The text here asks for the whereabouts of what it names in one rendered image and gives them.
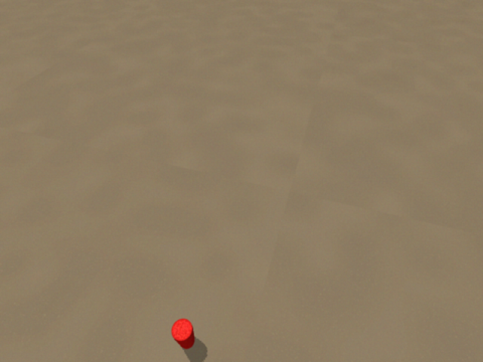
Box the cup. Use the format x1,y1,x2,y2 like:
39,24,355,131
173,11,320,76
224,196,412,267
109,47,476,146
171,318,195,349

